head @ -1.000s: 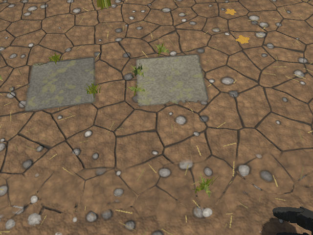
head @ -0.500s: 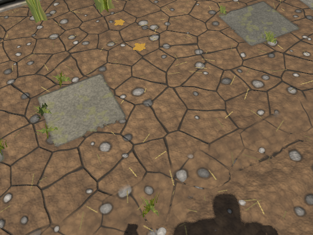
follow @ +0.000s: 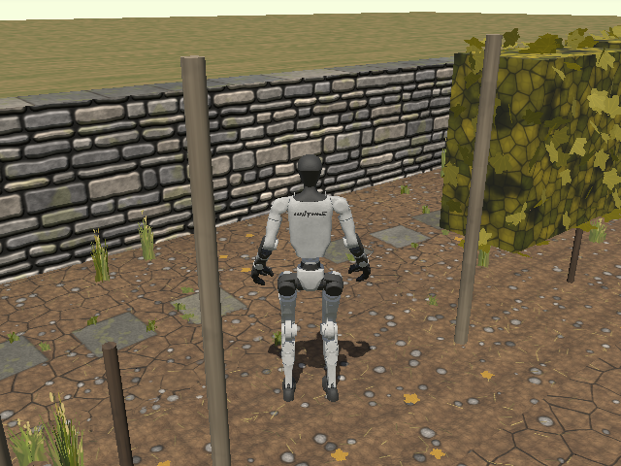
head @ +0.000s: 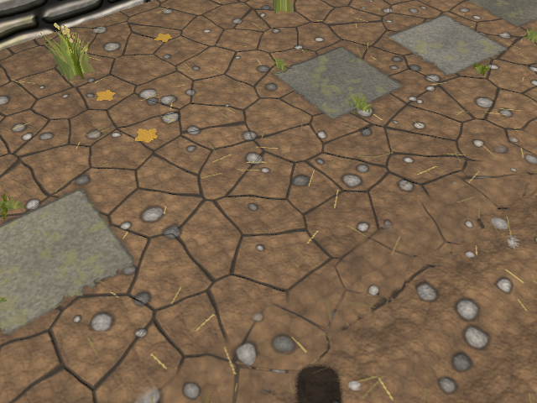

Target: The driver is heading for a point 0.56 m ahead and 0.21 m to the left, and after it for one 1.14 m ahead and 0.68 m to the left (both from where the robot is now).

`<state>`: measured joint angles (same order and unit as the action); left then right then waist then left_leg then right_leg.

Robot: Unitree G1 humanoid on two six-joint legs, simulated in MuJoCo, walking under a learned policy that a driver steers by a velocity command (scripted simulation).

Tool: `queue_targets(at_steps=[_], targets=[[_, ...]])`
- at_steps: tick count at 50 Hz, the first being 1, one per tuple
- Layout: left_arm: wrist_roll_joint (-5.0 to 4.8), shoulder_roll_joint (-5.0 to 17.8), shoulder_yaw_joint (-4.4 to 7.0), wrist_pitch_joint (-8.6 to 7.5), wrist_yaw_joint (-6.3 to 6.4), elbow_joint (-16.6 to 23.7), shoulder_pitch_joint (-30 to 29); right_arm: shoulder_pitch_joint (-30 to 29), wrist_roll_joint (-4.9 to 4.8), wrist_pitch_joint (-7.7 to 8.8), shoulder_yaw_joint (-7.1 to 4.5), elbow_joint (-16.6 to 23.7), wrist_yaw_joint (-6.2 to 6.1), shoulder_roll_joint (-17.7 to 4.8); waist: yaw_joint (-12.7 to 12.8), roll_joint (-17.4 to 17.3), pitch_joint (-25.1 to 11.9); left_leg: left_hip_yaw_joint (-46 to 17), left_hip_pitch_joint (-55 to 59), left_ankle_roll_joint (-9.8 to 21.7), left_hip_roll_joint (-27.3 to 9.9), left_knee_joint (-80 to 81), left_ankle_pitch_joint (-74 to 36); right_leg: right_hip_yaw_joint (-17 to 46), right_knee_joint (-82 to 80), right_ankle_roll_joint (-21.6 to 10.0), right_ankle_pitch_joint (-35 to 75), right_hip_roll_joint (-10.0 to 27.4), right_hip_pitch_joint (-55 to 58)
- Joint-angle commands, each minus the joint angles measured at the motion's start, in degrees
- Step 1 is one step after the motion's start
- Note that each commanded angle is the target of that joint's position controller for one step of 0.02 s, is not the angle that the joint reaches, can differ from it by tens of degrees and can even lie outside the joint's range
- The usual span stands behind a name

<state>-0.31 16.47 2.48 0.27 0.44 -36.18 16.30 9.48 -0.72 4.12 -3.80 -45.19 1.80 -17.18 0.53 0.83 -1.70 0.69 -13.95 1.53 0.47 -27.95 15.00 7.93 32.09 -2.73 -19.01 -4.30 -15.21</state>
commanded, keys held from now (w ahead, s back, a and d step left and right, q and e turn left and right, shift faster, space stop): w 0.28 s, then w+q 0.72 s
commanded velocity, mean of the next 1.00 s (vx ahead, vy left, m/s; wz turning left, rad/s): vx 0.47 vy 0.00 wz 0.25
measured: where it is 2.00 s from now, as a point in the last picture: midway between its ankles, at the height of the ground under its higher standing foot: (190, 264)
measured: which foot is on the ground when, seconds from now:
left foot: down 0.00-0.44, up 0.46-0.92, down 0.94-1.00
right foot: up 0.00-0.40, down 0.42-0.96, up 0.98-1.00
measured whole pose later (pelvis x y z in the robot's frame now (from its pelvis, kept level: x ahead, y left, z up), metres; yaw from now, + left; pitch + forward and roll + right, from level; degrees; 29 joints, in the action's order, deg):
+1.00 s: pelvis +0.49 +0.04 -0.02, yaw +21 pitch +1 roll -2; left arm -0.9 17.2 4.1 -3.6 0.2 -46.1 16.4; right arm 6.4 -1.4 1.6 -3.8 -36.6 2.5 -17.3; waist 1.7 -0.6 4.6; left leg 2.6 -29.5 6.2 1.6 -38.7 10.8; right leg -5.6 56.5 1.8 -28.8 4.2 -7.9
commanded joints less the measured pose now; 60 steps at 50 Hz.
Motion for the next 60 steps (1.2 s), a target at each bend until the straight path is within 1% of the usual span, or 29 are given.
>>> queue_targets(at_steps=[1,2,3,6,12,15,17,19,20,21,22,23,24,26,28,32,37,43,45,46,47,48,49,50,51,52,53,55,60], targets=[[-1.07,3.8,1.02,-2.29,-0.08,7.5,-5.2,13.2,1.17,1.17,-3.28,-0.7,-0.12,-14.0,-4.6,-15.3,2.2,-35.2,18.5,12.9,-22.0,16.2,21.3,-2.6,18.7,0.4,-15.3,-0.7,-29.2],[-1.59,8.4,2.29,-3.1,0.04,6.9,-6.5,12.0,0.54,1.39,-2.71,-0.1,-0.19,-11.1,-5.3,-10.6,6.9,-37.9,16.8,15.2,-23.5,17.6,27.7,-0.9,26.7,1.3,-13.9,3.3,-35.1],[-1.72,8.7,2.6,-3.58,-0.36,6.1,-5.9,10.4,0.15,1.36,-1.9,0.4,-0.63,-8.5,-4.5,-9.7,8.2,-33.9,17.4,13.6,-21.0,17.4,26.2,-0.7,29.3,1.6,-8.9,4.9,-37.5],[-0.43,6.3,2.3,-4.36,-1.12,5.6,-7.7,8.7,0.52,1.01,-0.91,1.3,-1.16,-6.5,-4.0,-8.0,7.4,-22.5,15.8,10.4,-15.8,18.9,11.2,-3.4,27.9,2.8,2.4,8.4,-36.1],[-0.56,1.0,0.14,-5.17,-2.29,7.3,-15.2,12.1,-0.15,0.24,-0.8,-0.2,-1.6,-7.7,-6.6,-7.0,6.9,-7.9,9.2,8.8,-10.8,19.7,-10.5,-9.1,8.6,4.8,16.2,7.1,-23.6],[-1.01,1.2,0.25,-5.74,-3.08,8.6,-19.2,15.9,-0.63,-0.04,-0.74,-1.7,-1.78,-8.5,-7.3,-6.6,7.8,-8.6,9.0,9.1,-13.0,19.9,-14.2,-9.6,2.0,3.0,18.4,5.6,-18.3],[-1.3,3.0,1.02,-6.04,-3.42,8.8,-18.5,15.8,-1.05,-0.34,-0.91,-2.2,-1.82,-9.3,-5.1,-7.6,7.8,-9.9,11.9,8.3,-14.7,18.1,-18.5,-8.2,-1.3,1.2,17.1,5.0,-16.0],[-1.11,6.1,2.51,-6.24,-3.03,7.6,-12.8,14.8,-1.2,-0.57,-1.44,-2.2,-2.02,-10.9,-0.4,-8.3,3.6,-8.8,13.4,6.7,-14.6,11.0,-34.2,-8.5,-3.4,-1.0,15.0,3.4,-6.2],[-0.93,8.1,3.75,-6.07,-2.43,5.4,-5.0,14.4,-1.02,-0.69,-1.3,-2.0,-2.06,-10.7,4.2,-7.4,-1.6,-6.6,11.0,5.3,-12.1,1.8,-39.9,-9.4,-4.5,-2.5,15.6,2.7,5.3],[-0.18,10.9,4.8,-5.53,-1.53,3.2,5.6,12.7,0.01,-0.61,-0.44,-0.3,-2.1,-8.3,9.0,-5.9,-9.2,-5.5,0.7,2.9,-9.3,-12.7,-29.7,-3.5,-1.5,-4.4,14.8,9.6,22.2],[1.27,16.9,5.88,-5.12,-1.19,2.2,10.6,20.3,0.28,0.09,1.96,1.7,-1.98,-0.1,6.0,11.3,-21.0,-2.7,-19.3,-1.1,-0.5,-36.0,2.1,22.1,-4.6,-12.2,2.6,26.8,42.7],[1.33,11.6,4.53,-4.93,-1.27,2.1,10.8,19.2,-1.23,0.83,1.14,0.6,-1.92,-3.9,7.0,13.8,-23.3,-9.5,-24.0,-1.1,0.2,-44.7,16.3,34.1,-13.7,-13.2,-5.2,28.7,39.0],[0.78,8.7,3.36,-4.95,-1.19,1.6,6.5,13.7,-2.66,0.87,-0.37,2.2,-1.85,-8.0,6.4,10.5,-11.7,-8.7,-28.9,-0.8,-2.7,-47.6,12.9,24.8,-15.0,-10.5,-6.1,26.6,31.0],[0.55,5.3,2.33,-5.26,-1.32,0.8,0.2,8.9,-1.4,0.45,-0.35,3.2,-1.99,-6.6,3.0,5.2,-2.1,-6.5,-27.0,-0.7,-6.7,-43.5,5.1,11.6,-17.7,-8.6,3.4,21.8,16.5],[0.88,4.1,2.29,-6.21,-1.53,-0.2,-3.5,10.9,-1.13,-1.26,-0.32,2.5,-1.5,-4.6,-0.6,6.3,0.4,-7.0,-21.3,-1.0,-8.6,-41.3,1.5,5.1,-22.5,-8.6,7.1,19.8,8.7],[1.08,4.8,3.01,-7.81,-1.23,-2.5,-5.5,8.4,-0.86,-3.0,-0.49,3.5,-2.02,-3.0,-2.1,3.5,4.4,-7.5,-23.9,-2.3,-8.8,-36.0,-4.5,-5.1,-25.8,-8.7,16.2,19.4,5.1],[0.82,7.6,3.81,-7.13,-0.24,-4.7,-3.3,-0.8,-0.48,-1.99,0.32,6.6,-0.19,-1.6,0.9,1.2,6.7,-3.6,-23.4,-1.9,-7.7,-18.6,-18.3,-14.1,-26.5,-7.4,19.6,18.3,7.5],[-1.0,10.8,5.02,-4.77,-0.09,-7.5,0.9,-8.6,-0.49,-2.03,0.2,11.7,1.67,-2.8,2.9,0.8,8.0,1.3,-24.9,2.0,-5.5,-8.9,-11.1,-18.1,-20.6,-5.4,29.9,21.3,19.6],[-1.5,12.7,5.46,-3.84,0.17,-7.5,0.4,-4.9,-0.43,-2.45,-1.05,12.0,1.67,-5.0,-0.1,3.1,3.6,5.0,-17.1,4.4,-1.2,-8.9,-4.8,-19.8,-11.0,-4.1,50.8,20.9,21.6],[-1.8,12.9,5.41,-3.3,0.26,-7.3,-0.4,2.2,-0.63,-2.68,-2.43,10.6,1.37,-7.2,-4.4,3.2,-0.6,6.5,-7.6,6.1,1.8,-7.3,-4.2,-21.2,-0.8,-2.9,57.0,19.5,19.9],[-1.62,11.5,4.68,-3.27,0.5,-7.0,-0.2,12.3,-0.83,-3.1,-4.52,8.1,0.49,-10.9,-9.4,1.7,-5.9,4.8,8.4,8.3,3.5,-4.8,-6.9,-22.3,13.3,-0.6,52.3,17.2,11.7],[0.91,4.9,2.52,-4.02,0.31,-4.4,4.3,16.0,-1.13,-3.42,-6.2,7.3,-0.65,-17.9,-6.5,-12.3,-11.1,-20.1,29.4,16.0,-10.6,-3.8,-5.2,-21.6,35.2,3.3,11.6,10.5,-12.0],[0.7,3.4,1.18,-6.15,-0.26,-2.8,3.4,14.9,-0.97,-2.31,-5.39,9.9,-0.18,-17.8,-5.1,-13.4,-20.9,-49.5,38.0,24.4,-19.7,7.9,7.1,-7.4,47.8,4.6,-16.3,1.3,-25.0],[-1.76,8.8,2.49,-7.53,-0.9,-1.4,-4.2,14.3,-0.44,-1.42,-3.94,9.7,0.36,-12.9,-8.2,-6.5,-16.3,-44.8,35.4,20.4,-19.0,12.0,8.0,-2.0,49.1,3.3,-12.1,4.6,-31.0],[-2.36,8.3,2.18,-8.29,-0.96,-0.4,-6.6,12.2,-0.31,-0.82,-3.41,9.3,0.35,-11.2,-6.7,-5.2,-8.9,-37.1,27.9,18.3,-17.0,12.0,4.6,-2.8,45.3,2.2,-7.1,6.9,-32.2],[-0.98,7.8,2.1,-8.52,-0.44,-1.0,-6.5,8.3,-0.41,-0.65,-2.79,9.6,0.21,-9.3,-3.9,-1.3,-4.4,-30.4,19.2,16.4,-14.5,11.7,-1.9,-3.0,40.1,2.2,-3.2,9.3,-29.3],[0.23,8.4,2.53,-8.18,-0.15,-1.5,-5.6,5.3,0.05,-0.57,-2.2,10.4,-0.08,-7.5,-1.6,-2.2,-2.5,-25.7,12.5,15.5,-12.5,12.3,-8.3,-2.7,35.8,2.5,-0.5,10.9,-24.9],[0.89,7.9,2.65,-6.9,-0.31,-2.0,-4.0,3.3,0.57,-0.46,-2.0,11.4,-0.59,-7.1,0.3,-3.4,-1.8,-22.3,6.4,15.7,-10.6,14.3,-15.1,-3.2,32.3,3.9,2.1,11.3,-20.4],[1.23,4.2,1.19,-5.79,-0.31,-0.3,-11.6,6.6,-0.2,-0.55,-2.58,9.5,-2.3,-9.1,-1.8,-3.8,1.3,-14.9,0.1,13.4,-6.5,14.8,-17.3,-4.9,13.9,7.2,15.8,8.7,-19.0]])
Keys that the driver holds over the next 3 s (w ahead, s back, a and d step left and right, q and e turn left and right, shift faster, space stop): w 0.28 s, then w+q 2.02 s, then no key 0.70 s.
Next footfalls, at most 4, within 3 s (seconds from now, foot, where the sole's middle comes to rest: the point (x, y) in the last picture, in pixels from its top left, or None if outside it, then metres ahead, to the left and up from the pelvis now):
0.42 right None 0.35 -0.15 -0.77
0.94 left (219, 376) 0.60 0.16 -0.77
1.42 right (248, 265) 0.94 0.09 -0.77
1.94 left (120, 258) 0.96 0.48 -0.77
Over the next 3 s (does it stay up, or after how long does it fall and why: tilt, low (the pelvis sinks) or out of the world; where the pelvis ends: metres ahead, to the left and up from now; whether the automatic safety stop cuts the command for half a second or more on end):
stays up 1.14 0.63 0.00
